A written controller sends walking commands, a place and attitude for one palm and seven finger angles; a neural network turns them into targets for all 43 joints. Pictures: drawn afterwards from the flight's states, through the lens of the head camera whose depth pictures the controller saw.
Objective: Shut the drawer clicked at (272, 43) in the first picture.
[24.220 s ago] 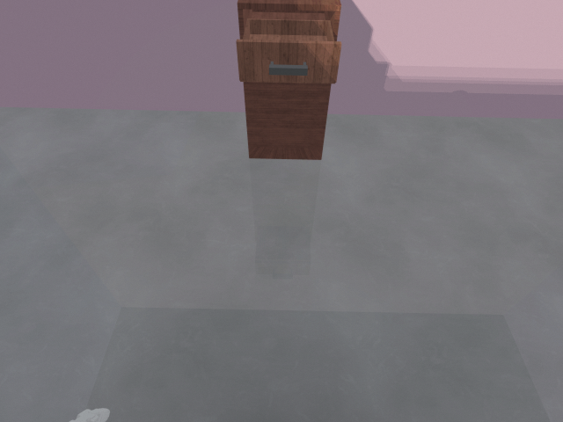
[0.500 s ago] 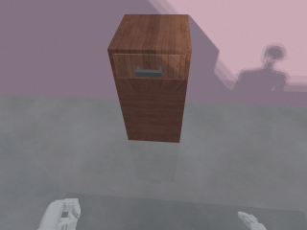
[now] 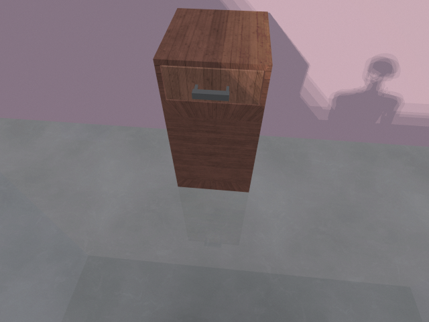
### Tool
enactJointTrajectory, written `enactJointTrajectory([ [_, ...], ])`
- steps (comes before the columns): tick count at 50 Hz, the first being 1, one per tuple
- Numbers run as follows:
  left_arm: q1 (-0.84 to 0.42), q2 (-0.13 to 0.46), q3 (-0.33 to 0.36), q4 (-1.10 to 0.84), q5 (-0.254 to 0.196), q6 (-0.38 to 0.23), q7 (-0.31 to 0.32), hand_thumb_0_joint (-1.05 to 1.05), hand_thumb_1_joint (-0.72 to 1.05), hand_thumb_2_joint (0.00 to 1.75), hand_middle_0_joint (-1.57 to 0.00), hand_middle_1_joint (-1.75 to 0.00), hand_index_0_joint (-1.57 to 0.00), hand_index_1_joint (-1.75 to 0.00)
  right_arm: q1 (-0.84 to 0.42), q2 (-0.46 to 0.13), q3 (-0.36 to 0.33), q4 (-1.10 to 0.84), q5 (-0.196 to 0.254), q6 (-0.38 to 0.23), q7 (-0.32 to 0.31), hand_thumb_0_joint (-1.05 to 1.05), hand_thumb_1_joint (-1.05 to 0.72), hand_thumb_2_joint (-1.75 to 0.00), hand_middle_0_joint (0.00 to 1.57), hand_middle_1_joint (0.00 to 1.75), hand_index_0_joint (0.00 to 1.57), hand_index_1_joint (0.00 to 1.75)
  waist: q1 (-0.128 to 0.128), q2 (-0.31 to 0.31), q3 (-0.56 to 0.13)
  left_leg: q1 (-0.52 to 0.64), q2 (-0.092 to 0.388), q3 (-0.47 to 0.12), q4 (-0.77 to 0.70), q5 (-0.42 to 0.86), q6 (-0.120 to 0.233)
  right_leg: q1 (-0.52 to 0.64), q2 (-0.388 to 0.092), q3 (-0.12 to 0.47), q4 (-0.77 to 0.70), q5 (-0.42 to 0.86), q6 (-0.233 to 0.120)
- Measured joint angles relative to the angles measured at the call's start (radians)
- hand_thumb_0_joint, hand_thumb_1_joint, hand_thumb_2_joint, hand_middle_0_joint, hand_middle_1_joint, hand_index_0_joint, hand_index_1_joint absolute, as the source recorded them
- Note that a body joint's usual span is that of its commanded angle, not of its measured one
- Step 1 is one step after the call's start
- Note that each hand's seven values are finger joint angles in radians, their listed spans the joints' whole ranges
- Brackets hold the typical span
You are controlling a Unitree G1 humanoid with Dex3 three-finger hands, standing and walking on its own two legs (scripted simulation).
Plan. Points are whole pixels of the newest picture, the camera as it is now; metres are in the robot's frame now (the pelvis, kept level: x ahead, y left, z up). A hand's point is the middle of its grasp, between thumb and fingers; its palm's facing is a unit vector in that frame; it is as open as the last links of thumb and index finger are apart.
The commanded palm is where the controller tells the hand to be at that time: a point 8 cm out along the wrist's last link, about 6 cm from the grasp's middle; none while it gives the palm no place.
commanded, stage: let the arm hang, fingers relaxed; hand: left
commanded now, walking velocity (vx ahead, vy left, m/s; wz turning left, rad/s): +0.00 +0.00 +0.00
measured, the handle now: (211, 91) +0.86 +0.07 -0.09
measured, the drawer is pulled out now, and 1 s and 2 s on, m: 0.00 0.00 0.00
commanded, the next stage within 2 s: look to check the result in 0.42 s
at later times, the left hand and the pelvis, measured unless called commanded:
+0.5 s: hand out of the picture +0.00 +0.16 -0.17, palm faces +0.02 -0.98 -0.20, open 7.4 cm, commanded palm none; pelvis +0.01 -0.01 +0.00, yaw +0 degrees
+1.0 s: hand out of the picture +0.02 +0.14 -0.17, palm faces +0.02 -0.98 -0.19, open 7.4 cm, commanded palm none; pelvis +0.02 -0.03 +0.00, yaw -1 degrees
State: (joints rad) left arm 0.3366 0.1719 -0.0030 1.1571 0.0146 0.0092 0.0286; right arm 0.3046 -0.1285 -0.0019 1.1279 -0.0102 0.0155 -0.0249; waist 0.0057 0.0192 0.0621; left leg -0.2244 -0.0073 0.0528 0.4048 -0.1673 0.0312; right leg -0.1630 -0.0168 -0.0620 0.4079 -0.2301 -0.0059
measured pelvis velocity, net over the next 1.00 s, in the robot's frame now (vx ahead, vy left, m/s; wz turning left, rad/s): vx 0.02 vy -0.03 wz -0.01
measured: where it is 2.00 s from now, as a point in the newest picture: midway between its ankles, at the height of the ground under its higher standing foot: outside the picture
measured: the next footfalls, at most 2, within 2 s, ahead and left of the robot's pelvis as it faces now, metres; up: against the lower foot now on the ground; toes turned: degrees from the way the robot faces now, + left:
none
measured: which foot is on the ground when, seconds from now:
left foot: down 0.00-1.00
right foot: down 0.00-1.00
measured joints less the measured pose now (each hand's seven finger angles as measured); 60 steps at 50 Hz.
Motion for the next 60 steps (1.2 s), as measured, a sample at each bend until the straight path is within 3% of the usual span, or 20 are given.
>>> enactJointTrajectory([
  [13, -0.052, -0.052, 0.003, -0.022, 0.005, -0.014, 0.008, 0.01, 0.92, 0.9, -0.21, -0.31, -0.21, -0.32, -0.005, 0.012, -0.012, 0.006, -0.005, -0.012, -0.005, 0.01, -0.91, -0.9, 0.2, 0.3, 0.2, 0.3, -0.012, -0.01, -0.031, 0.011, 0.005, 0.009, 0.001, -0.007, -0.006, 0.0, 0.004, 0.01, 0.016, -0.011, -0.005],
  [60, -0.07, -0.033, 0.012, -0.02, -0.002, -0.027, 0.007, 0.01, 0.91, 0.9, -0.2, -0.3, -0.2, -0.3, -0.045, -0.015, -0.014, 0.019, -0.002, -0.015, -0.013, 0.01, -0.91, -0.9, 0.2, 0.3, 0.2, 0.3, -0.009, -0.001, -0.01, 0.051, 0.045, -0.007, -0.019, -0.027, -0.053, 0.05, 0.047, -0.003, -0.025, -0.027, -0.046],
])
